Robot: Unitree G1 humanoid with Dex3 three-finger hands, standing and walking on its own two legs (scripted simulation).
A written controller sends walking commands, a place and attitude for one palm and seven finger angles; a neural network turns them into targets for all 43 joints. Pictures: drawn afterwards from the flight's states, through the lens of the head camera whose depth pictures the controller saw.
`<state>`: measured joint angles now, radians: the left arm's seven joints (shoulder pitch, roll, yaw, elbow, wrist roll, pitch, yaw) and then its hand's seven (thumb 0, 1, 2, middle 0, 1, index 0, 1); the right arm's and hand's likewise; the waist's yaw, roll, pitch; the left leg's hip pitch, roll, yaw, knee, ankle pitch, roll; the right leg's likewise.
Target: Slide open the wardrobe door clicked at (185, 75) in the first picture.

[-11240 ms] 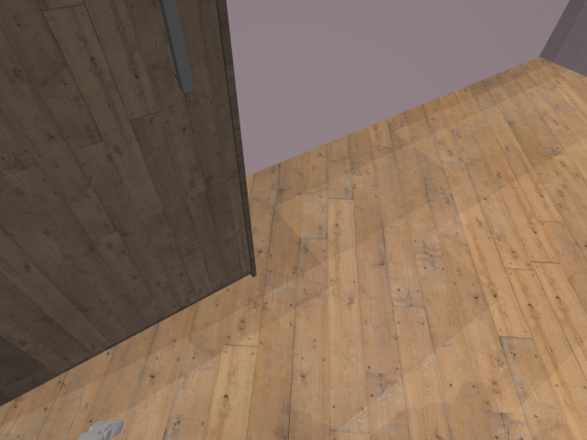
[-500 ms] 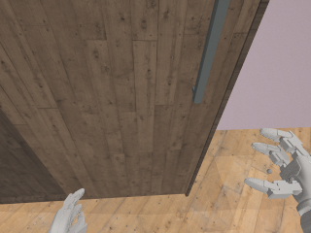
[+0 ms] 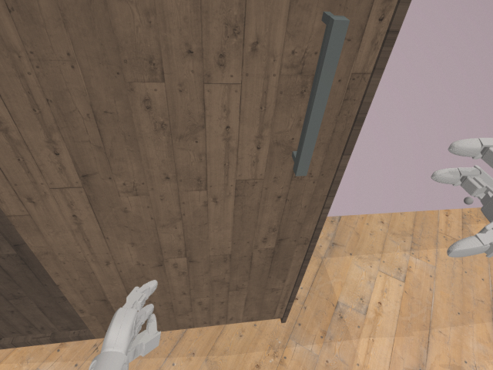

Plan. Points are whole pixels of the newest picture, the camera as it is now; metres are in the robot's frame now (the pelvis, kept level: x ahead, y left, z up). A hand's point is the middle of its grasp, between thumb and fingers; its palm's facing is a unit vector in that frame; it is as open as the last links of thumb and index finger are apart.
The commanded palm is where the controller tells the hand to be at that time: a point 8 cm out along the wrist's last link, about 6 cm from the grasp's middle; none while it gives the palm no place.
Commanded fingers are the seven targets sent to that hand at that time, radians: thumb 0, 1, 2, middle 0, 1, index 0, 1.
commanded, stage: raise the hand with hooked fingers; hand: right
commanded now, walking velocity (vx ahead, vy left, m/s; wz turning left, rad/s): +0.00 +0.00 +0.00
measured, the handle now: (312, 103) +0.47 -0.11 +0.24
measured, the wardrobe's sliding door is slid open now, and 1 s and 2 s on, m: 0.00 0.00 0.00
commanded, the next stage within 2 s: move the hooked fingers beside the handle in 0.62 s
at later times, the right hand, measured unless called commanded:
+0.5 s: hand (468, 179) +0.28 -0.27 +0.25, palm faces +0.03 +0.99 -0.13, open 14.0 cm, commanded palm +0.24 -0.31 +0.26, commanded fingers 0.00 0.50 -0.30 0.30 1.20 0.30 1.20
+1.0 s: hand (450, 167) +0.31 -0.26 +0.24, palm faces +0.01 +0.99 -0.12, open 14.0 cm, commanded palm +0.27 -0.30 +0.26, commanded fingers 0.00 0.50 -0.30 0.30 1.20 0.30 1.20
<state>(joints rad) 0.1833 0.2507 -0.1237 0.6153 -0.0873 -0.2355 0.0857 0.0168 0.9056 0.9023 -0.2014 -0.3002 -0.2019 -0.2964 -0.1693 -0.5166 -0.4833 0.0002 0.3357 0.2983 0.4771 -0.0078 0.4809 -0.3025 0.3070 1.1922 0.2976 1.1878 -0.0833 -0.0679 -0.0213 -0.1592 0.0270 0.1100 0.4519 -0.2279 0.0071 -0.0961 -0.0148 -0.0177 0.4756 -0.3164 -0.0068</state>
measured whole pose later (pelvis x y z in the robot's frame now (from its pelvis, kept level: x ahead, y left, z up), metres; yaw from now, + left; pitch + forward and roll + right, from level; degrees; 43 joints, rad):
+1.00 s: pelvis +0.00 +0.00 +0.00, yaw +0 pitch -3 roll +0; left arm 0.19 0.28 -0.10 0.62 -0.10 -0.20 0.09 0.02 0.91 0.90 -0.20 -0.30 -0.20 -0.30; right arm -0.38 -0.55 -0.45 0.17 0.28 0.37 0.48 -0.01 0.50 -0.30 0.31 1.20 0.30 1.20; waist -0.06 -0.07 -0.03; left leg -0.18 0.03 0.10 0.46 -0.23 0.01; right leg -0.11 -0.01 -0.02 0.46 -0.31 -0.01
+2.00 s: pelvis +0.00 +0.00 +0.00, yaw +1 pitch -1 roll +0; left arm 0.21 0.28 -0.08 0.65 -0.10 -0.12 0.10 0.02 0.91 0.90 -0.20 -0.30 -0.20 -0.30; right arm -0.62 -0.43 -0.30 0.38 0.23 0.35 0.30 -0.01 0.50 -0.30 0.31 1.20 0.30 1.20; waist -0.01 -0.06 -0.04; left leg -0.22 0.03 0.09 0.46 -0.23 0.01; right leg -0.13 -0.01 -0.04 0.44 -0.30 0.00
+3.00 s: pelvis +0.00 +0.00 +0.00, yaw +2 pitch +0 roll +0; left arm 0.22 0.26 -0.07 0.64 -0.09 -0.10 0.09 0.01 0.91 0.90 -0.20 -0.30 -0.20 -0.30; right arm -0.70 -0.40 -0.28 0.53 0.21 0.28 0.26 -0.01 0.50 -0.30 0.31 1.20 0.30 1.20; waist 0.00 -0.05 -0.05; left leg -0.22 0.03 0.08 0.43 -0.21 0.01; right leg -0.13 -0.01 -0.05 0.41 -0.28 -0.01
